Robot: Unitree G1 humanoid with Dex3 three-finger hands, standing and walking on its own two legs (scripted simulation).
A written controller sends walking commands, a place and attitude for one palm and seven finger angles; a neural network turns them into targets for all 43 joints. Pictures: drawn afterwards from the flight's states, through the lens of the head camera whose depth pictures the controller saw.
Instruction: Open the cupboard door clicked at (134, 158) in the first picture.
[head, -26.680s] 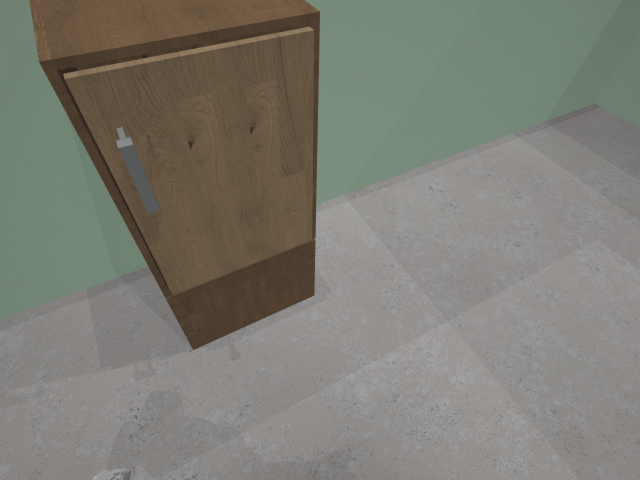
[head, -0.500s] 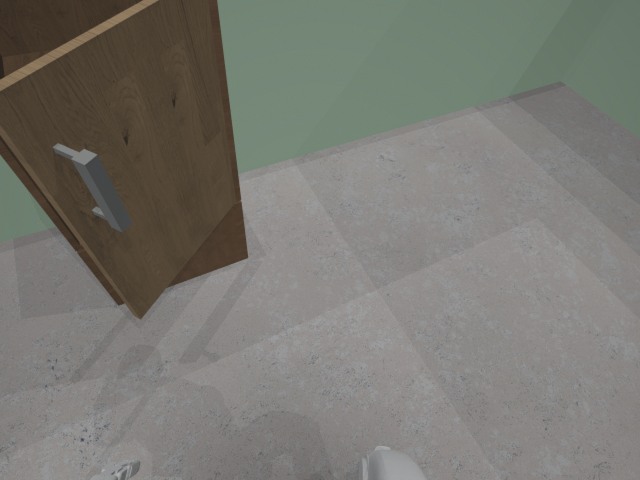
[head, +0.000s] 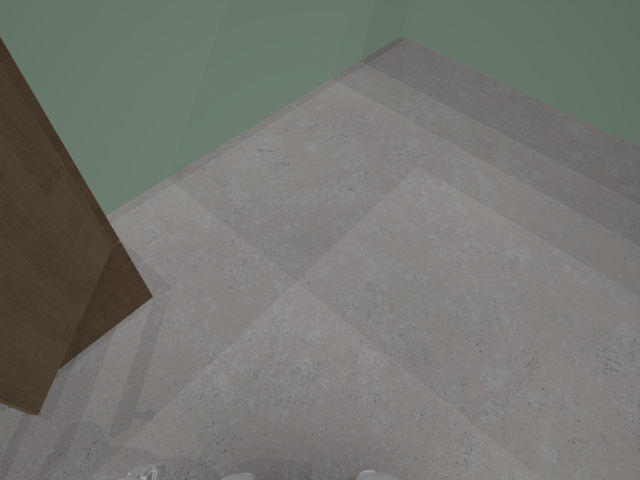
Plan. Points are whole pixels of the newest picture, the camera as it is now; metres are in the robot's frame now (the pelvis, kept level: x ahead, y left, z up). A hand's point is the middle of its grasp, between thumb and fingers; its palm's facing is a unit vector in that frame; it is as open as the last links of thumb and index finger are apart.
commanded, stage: walk to a spot facing it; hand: left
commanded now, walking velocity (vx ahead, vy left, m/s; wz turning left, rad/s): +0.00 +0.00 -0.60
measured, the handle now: out of the picture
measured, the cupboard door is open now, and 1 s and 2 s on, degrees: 38 38 38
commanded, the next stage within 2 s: turn to face it in 1.56 s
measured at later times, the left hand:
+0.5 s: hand (216, 450) +0.17 +0.14 -0.15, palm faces -0.26 -0.93 -0.24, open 7.4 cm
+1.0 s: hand (310, 277) +0.45 +0.02 -0.14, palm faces -0.58 -0.80 -0.17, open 7.4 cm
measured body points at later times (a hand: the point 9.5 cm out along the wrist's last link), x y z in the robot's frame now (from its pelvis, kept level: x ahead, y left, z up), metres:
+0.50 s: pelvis +0.06 -0.03 +0.01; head +0.09 -0.05 +0.46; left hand +0.19 +0.19 -0.13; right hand +0.03 -0.31 -0.13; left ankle +0.09 +0.10 -0.66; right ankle +0.00 -0.14 -0.72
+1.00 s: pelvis +0.24 -0.07 +0.02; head +0.29 -0.08 +0.47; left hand +0.48 +0.07 -0.13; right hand +0.08 -0.24 -0.12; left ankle +0.24 +0.05 -0.72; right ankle +0.23 -0.24 -0.65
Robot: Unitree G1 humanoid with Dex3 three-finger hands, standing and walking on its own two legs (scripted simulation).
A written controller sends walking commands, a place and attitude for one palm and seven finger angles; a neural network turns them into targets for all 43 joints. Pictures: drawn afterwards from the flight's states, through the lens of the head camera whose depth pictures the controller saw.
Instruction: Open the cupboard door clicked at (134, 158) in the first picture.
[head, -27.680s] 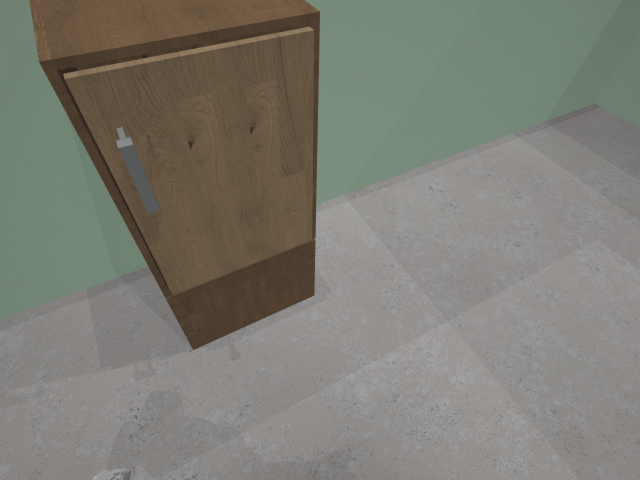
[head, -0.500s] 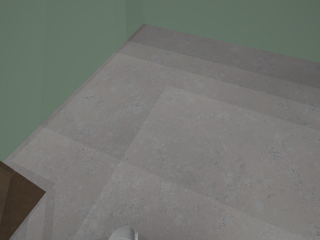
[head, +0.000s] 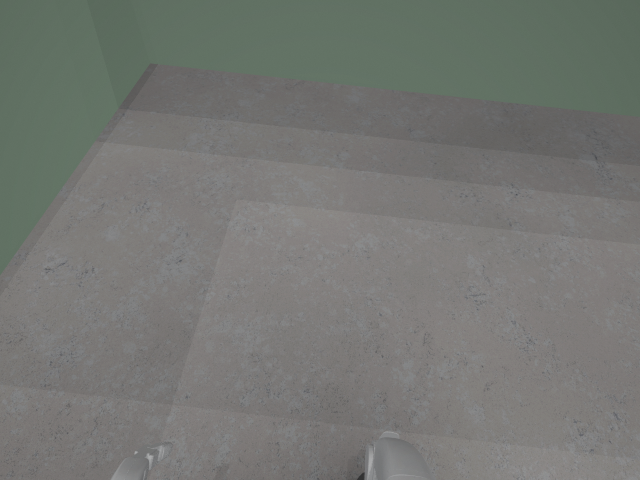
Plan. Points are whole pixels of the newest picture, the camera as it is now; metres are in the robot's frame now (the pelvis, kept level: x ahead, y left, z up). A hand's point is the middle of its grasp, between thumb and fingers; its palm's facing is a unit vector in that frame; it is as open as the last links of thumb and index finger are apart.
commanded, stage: walk to a spot facing it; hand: left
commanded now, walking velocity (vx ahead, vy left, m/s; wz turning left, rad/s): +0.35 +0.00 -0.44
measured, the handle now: out of the picture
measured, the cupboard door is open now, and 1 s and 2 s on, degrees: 38 38 38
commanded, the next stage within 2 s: turn to face it in 0.56 s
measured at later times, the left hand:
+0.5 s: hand (242, 385) +0.27 +0.13 -0.17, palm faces -0.10 -0.97 -0.22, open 7.2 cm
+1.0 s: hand (272, 252) +0.53 +0.11 -0.17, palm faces -0.06 -0.98 -0.20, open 7.3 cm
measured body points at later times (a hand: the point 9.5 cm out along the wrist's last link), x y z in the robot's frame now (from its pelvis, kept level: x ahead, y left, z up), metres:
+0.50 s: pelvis +0.23 -0.06 +0.00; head +0.25 -0.06 +0.45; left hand +0.28 +0.18 -0.15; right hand +0.29 -0.31 -0.14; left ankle +0.34 +0.08 -0.70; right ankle +0.17 -0.13 -0.75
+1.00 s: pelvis +0.41 -0.07 -0.01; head +0.44 -0.06 +0.44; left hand +0.54 +0.16 -0.15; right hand +0.36 -0.31 -0.16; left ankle +0.42 +0.04 -0.75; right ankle +0.42 -0.20 -0.73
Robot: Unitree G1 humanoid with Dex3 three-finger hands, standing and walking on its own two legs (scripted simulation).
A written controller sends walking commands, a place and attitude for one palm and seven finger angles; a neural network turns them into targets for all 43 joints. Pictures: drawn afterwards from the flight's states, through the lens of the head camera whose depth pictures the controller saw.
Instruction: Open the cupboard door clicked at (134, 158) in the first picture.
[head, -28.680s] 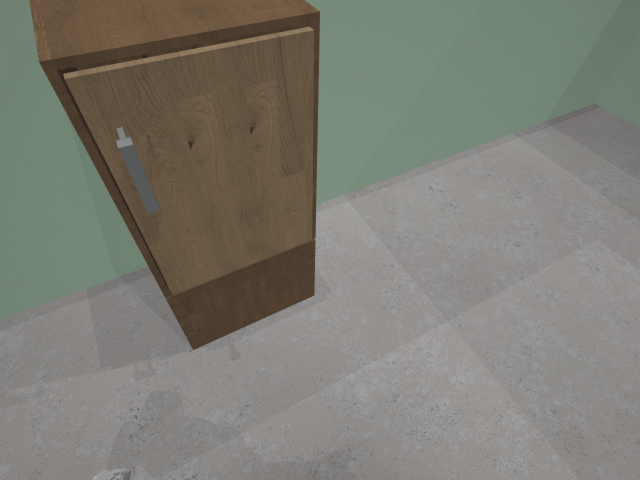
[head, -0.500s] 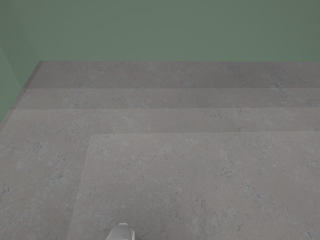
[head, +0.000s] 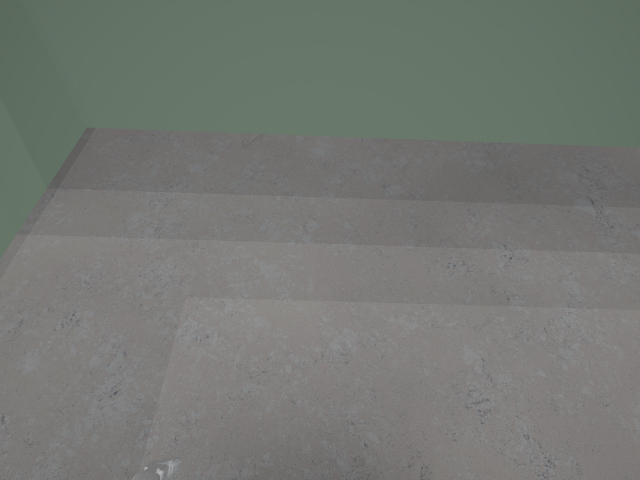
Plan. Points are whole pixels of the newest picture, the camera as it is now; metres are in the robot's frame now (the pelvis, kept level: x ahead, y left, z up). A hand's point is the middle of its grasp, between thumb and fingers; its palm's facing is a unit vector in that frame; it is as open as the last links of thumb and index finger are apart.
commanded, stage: turn to face it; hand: left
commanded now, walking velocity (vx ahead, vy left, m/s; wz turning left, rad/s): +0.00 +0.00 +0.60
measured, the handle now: out of the picture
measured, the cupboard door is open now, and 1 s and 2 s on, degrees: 38 38 38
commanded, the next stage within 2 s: none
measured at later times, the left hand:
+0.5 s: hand out of the picture +0.03 +0.23 -0.19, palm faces +0.34 -0.90 -0.25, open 7.4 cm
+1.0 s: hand out of the picture +0.02 +0.15 -0.16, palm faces +0.61 -0.76 -0.22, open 7.4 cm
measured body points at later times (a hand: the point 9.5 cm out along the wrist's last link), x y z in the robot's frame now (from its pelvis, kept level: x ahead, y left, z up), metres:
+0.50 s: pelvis +0.05 +0.00 -0.02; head +0.09 +0.04 +0.43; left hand +0.01 +0.28 -0.17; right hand +0.24 -0.22 -0.13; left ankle +0.05 +0.12 -0.74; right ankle +0.04 -0.14 -0.67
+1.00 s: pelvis +0.09 -0.03 +0.00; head +0.13 +0.00 +0.45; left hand -0.01 +0.19 -0.15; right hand +0.32 -0.18 -0.14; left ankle +0.01 +0.06 -0.71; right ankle +0.14 -0.14 -0.74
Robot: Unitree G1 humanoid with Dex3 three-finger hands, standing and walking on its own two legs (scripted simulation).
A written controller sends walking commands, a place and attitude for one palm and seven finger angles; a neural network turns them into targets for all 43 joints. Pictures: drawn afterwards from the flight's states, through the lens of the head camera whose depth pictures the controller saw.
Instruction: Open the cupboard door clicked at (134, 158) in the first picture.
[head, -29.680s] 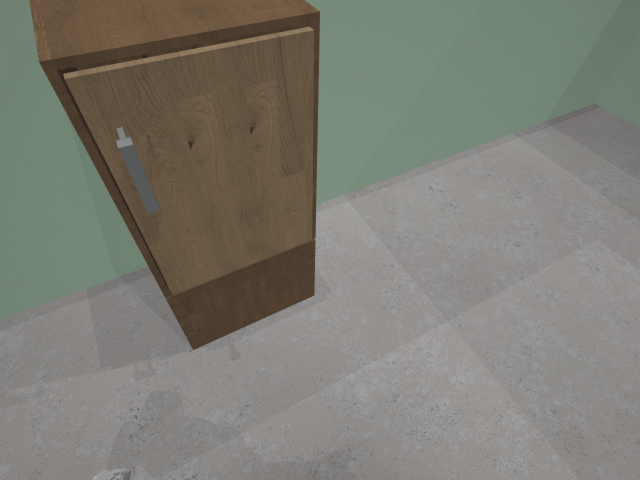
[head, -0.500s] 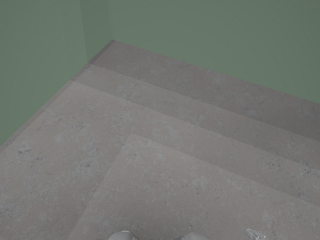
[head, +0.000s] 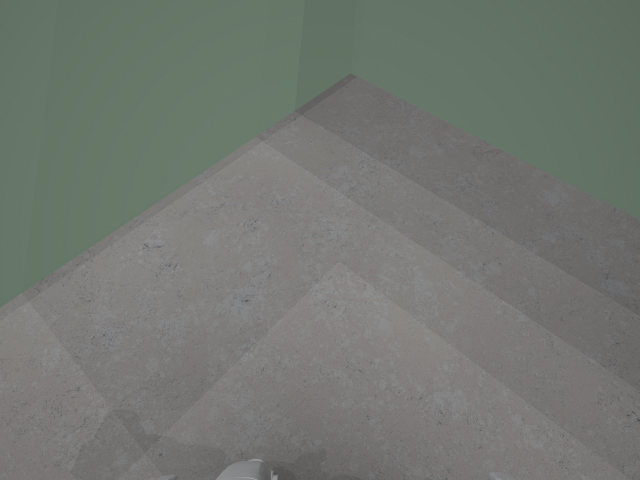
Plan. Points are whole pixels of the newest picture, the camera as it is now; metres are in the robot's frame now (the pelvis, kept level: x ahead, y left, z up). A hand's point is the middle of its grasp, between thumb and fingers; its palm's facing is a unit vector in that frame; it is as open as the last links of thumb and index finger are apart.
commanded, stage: turn to face it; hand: left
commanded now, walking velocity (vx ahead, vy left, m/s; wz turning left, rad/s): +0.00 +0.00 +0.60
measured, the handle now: out of the picture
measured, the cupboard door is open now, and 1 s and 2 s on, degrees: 38 38 38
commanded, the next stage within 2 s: none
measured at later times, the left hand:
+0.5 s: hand out of the picture +0.06 +0.20 -0.15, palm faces +0.28 -0.91 -0.31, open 7.4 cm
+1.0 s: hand out of the picture -0.02 +0.22 -0.17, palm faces +0.57 -0.78 -0.25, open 7.4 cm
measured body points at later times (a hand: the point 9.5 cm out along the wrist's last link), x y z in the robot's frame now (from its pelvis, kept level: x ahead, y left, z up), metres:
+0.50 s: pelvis +0.02 -0.03 +0.00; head +0.07 -0.04 +0.44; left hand +0.04 +0.24 -0.12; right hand +0.17 -0.27 -0.16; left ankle -0.04 +0.09 -0.66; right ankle +0.05 -0.15 -0.74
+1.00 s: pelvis +0.02 -0.01 +0.00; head +0.05 +0.03 +0.45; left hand -0.05 +0.26 -0.15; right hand +0.23 -0.18 -0.13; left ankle -0.02 +0.08 -0.74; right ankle +0.10 -0.16 -0.67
